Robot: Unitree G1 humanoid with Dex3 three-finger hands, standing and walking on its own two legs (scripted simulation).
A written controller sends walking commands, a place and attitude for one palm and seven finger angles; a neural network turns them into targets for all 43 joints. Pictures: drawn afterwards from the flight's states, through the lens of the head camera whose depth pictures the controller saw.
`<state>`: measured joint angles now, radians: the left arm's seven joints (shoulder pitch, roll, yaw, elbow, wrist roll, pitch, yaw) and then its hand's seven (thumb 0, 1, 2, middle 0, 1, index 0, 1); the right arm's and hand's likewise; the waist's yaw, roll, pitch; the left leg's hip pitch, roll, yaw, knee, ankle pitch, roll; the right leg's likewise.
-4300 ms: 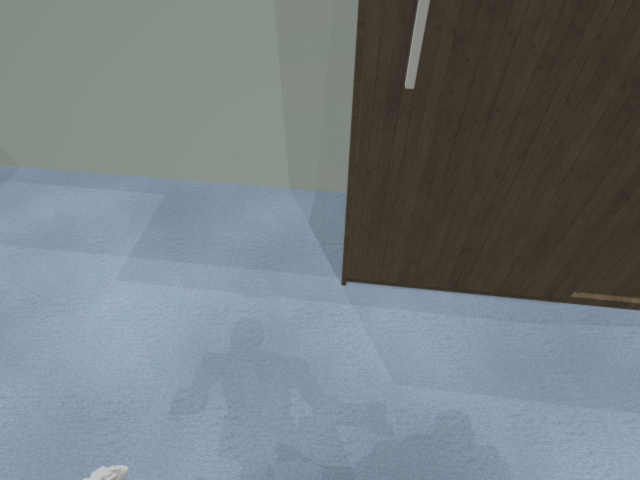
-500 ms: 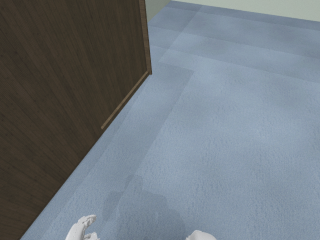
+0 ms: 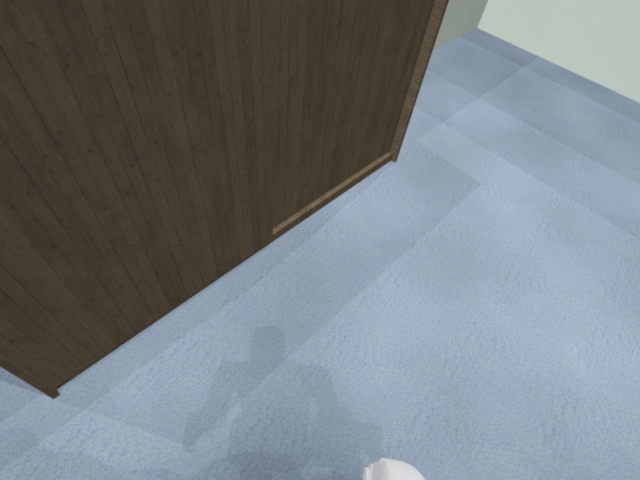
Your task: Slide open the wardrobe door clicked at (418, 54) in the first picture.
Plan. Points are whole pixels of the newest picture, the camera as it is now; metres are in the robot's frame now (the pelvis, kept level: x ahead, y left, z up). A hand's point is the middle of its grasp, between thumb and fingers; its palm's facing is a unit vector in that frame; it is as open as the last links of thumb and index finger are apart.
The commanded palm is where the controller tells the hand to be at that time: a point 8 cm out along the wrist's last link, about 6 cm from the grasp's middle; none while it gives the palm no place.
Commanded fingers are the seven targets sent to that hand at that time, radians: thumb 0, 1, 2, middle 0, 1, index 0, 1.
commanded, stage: turn to face it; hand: left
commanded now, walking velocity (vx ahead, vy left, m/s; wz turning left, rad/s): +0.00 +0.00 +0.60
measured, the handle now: out of the picture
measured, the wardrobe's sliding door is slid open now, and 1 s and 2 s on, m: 0.00 0.00 0.00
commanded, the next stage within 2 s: take the last steps up to it in 1.28 s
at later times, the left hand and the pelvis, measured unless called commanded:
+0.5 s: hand out of the picture +0.04 +0.15 -0.14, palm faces +0.30 -0.91 -0.28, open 7.4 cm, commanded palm none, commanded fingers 0.00 0.90 0.90 -0.20 -0.30 -0.20 -0.30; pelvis -0.02 -0.07 +0.00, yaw +18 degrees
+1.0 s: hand out of the picture -0.14 +0.18 -0.17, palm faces +0.61 -0.75 -0.26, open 7.4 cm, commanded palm none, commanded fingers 0.00 0.90 0.90 -0.20 -0.30 -0.20 -0.30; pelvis -0.05 -0.03 +0.00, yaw +36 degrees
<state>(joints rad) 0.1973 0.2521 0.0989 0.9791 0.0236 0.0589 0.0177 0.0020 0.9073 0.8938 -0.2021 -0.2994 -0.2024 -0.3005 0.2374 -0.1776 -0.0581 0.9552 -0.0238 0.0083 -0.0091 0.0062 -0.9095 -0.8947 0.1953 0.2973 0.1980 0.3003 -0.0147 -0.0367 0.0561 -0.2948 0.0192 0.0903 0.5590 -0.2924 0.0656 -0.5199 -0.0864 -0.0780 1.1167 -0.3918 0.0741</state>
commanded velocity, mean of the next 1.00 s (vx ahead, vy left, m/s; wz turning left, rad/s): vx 0.00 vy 0.00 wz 0.55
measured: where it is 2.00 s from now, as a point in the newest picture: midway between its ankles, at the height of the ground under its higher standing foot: outside the picture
